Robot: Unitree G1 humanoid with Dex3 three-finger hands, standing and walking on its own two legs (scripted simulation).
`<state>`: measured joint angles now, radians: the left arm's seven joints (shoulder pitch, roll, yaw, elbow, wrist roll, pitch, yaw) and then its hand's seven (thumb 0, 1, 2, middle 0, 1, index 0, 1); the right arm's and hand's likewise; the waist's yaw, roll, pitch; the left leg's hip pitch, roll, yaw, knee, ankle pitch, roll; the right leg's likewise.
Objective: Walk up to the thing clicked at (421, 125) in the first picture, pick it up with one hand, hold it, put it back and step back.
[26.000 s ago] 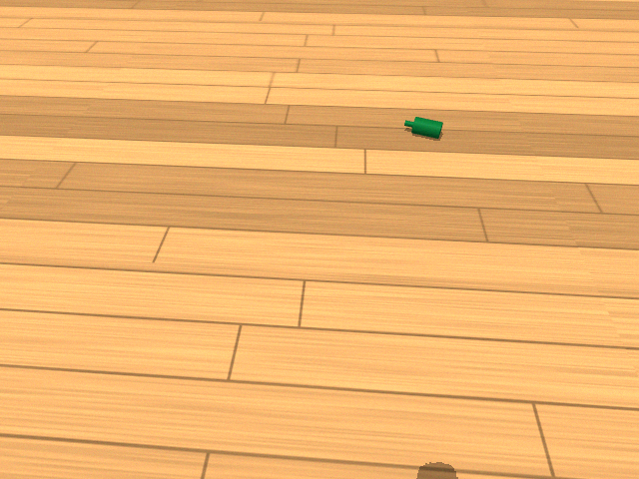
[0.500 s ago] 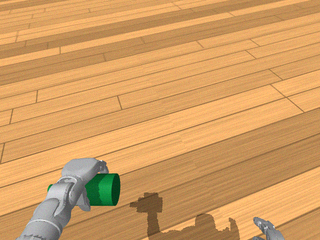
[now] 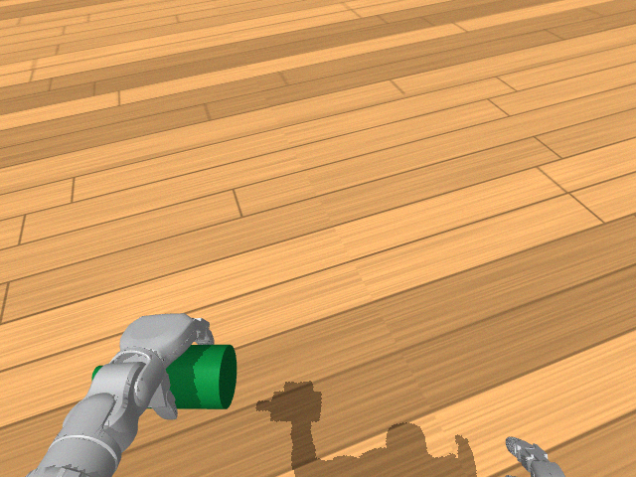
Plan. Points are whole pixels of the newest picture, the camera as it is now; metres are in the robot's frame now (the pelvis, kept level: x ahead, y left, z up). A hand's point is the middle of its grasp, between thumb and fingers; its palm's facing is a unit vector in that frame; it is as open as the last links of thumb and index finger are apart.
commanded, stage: crouch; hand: left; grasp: from above
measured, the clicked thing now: (162, 376) +0.29 +0.25 -0.07
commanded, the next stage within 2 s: lower in 1.98 s
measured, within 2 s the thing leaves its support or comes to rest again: neither
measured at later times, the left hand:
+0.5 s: hand (183, 393) +0.29 +0.24 -0.14, palm faces -0.46 +0.02 -0.89, open 11.0 cm
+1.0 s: hand (212, 412) +0.35 +0.27 -0.39, palm faces -0.47 +0.03 -0.88, open 11.1 cm
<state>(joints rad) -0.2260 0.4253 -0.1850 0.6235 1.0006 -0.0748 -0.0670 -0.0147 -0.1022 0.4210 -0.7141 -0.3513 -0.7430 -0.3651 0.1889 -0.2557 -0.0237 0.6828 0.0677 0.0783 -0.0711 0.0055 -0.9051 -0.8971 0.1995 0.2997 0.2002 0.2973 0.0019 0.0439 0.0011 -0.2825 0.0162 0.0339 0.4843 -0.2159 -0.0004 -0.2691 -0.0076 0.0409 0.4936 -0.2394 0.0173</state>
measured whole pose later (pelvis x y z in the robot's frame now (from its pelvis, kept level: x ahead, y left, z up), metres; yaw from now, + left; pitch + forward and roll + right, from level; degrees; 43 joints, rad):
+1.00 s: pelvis -0.06 +0.01 -0.25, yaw -1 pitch +34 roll -4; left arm -0.69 0.53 0.01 1.21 1.23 -0.18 0.34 -0.03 -0.14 0.52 -0.62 -0.53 -0.65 -0.55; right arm 0.22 -0.24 -0.05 0.76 -0.06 -0.03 0.02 0.00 -0.89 -0.89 0.20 0.30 0.20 0.30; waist -0.14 0.05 -0.19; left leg -1.78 0.02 -0.04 1.77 -0.59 0.02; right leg -1.71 0.01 -0.01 1.73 -0.63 0.04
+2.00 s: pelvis -0.07 +0.00 -0.41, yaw -5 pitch +35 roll -7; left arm -0.87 0.74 0.15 1.38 1.32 -0.29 0.39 -0.02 -0.14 0.51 -0.64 -0.51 -0.66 -0.52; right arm 0.14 -0.26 0.02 0.77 -0.14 -0.05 0.13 0.00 -0.91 -0.90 0.20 0.30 0.20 0.30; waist -0.19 -0.02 -0.07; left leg -2.26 0.03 -0.13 2.31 -0.67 -0.01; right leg -2.18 0.05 -0.07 2.25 -0.70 0.03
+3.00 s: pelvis -0.07 +0.00 -0.47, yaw -9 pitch +30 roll -10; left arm -0.91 0.90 0.20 1.53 1.34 -0.32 0.49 -0.02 -0.10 0.46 -0.64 -0.47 -0.66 -0.48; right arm 0.08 -0.28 0.15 0.76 -0.21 -0.09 0.15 0.00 -0.90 -0.89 0.20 0.30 0.20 0.30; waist -0.26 -0.09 0.07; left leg -2.37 0.03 -0.21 2.53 -0.70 -0.02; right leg -2.27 0.07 -0.13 2.42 -0.70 0.04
